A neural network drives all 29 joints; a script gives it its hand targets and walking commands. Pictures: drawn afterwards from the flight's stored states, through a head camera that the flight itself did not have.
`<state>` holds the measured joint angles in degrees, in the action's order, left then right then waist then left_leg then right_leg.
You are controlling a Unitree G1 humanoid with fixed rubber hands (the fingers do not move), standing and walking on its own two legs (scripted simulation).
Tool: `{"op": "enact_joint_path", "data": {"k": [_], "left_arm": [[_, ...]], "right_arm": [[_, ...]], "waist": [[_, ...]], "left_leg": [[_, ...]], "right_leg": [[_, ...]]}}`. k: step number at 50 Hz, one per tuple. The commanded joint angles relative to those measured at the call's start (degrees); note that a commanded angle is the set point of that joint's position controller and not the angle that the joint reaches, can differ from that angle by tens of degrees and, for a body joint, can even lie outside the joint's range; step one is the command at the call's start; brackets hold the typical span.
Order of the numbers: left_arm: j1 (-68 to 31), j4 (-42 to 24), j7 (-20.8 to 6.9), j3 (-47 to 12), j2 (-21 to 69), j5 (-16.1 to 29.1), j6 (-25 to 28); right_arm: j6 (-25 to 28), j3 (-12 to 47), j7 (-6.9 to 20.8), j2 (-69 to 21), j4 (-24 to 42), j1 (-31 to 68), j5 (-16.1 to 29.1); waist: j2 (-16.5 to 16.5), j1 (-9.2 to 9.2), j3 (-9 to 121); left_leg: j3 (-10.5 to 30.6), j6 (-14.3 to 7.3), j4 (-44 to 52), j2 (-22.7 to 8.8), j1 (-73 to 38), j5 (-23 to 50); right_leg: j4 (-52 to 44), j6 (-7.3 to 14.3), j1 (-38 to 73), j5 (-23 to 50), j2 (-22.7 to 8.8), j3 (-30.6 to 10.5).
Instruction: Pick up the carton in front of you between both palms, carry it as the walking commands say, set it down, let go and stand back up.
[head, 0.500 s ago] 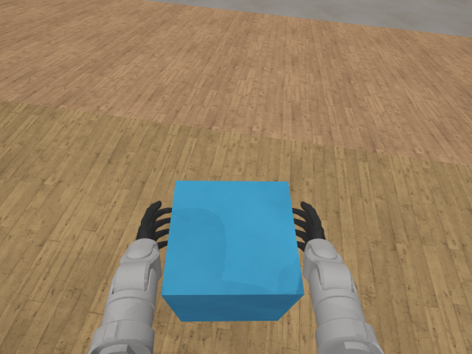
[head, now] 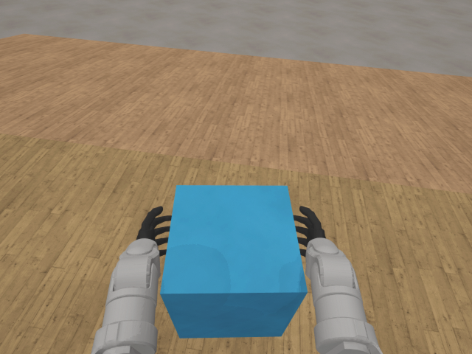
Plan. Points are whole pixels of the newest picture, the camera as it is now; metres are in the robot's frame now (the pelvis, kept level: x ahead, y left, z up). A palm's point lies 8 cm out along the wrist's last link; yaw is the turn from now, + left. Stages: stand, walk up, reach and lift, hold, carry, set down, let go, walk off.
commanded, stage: reach and lift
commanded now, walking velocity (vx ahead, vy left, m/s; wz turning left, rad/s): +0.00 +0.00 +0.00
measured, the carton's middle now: (231, 264) +0.30 +0.00 -0.05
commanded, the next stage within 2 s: hold in 0.72 s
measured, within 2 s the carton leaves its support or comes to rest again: neither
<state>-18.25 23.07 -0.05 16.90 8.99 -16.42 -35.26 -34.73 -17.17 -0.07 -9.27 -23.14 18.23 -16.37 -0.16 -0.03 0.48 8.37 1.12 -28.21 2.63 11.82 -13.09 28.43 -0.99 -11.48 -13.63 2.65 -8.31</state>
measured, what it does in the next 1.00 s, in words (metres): stands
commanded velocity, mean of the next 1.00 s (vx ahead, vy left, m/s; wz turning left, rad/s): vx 0.00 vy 0.00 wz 0.00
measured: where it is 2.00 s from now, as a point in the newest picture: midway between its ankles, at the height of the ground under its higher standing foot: outside the picture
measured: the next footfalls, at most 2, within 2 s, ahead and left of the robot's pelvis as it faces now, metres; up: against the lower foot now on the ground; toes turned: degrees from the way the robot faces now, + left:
right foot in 2.00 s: +0.27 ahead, -0.11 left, +0.00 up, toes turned -9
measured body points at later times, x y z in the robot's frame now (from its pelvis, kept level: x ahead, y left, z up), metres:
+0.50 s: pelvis +0.02 +0.00 +0.01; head -0.01 +0.00 +0.46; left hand +0.32 +0.15 +0.03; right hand +0.32 -0.15 +0.03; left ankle +0.03 +0.13 -0.74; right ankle +0.02 -0.13 -0.74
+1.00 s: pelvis +0.01 +0.00 +0.01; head -0.04 +0.00 +0.46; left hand +0.31 +0.15 +0.05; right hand +0.31 -0.15 +0.05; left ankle +0.03 +0.13 -0.74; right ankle +0.02 -0.13 -0.74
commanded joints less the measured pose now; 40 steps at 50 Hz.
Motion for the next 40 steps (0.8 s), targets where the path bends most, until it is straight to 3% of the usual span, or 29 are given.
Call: {"op": "enact_joint_path", "data": {"k": [1, 23, 35, 40], "left_arm": [[-34.0, -0.2, -14.9, -33.1, 57.0, 14.1, 1.9], [-25.2, -7.6, -13.9, -35.8, 54.7, 15.3, -0.9], [-23.8, -10.5, -13.7, -36.5, 53.9, 16.1, -2.5], [-23.9, -15.7, -13.4, -40.7, 54.1, 18.5, -4.0]], "right_arm": [[1.5, 33.4, 14.9, -57.2, -0.4, 33.4, 14.0], [-1.4, 35.6, 14.2, -54.6, 6.7, 24.6, 15.1], [-3.0, 36.4, 14.0, -53.7, 9.6, 23.3, 15.7], [-4.5, 40.6, 13.7, -54.3, 14.7, 23.6, 18.2]], "waist": [[0.1, -0.01, 15.6], [0.2, -0.04, 15.9], [0.1, 0.03, 14.4], [0.1, 0.09, 17.3]], "left_leg": [[-4.9, -0.6, 5.1, 2.7, -5.0, 2.2], [-4.3, 0.1, 7.6, 3.2, -10.1, 14.5], [-4.2, 0.1, 8.5, 3.3, -10.9, 15.0], [-3.9, 0.4, 8.9, 3.3, -13.3, 18.6]], "right_leg": [[-5.5, 0.3, 2.8, 2.4, 2.5, 4.8], [-8.0, -0.2, 8.3, 14.5, 3.2, 4.3], [-8.9, -0.3, 9.4, 15.2, 3.2, 4.3], [-9.4, -0.7, 11.7, 18.8, 3.2, 4.1]]}}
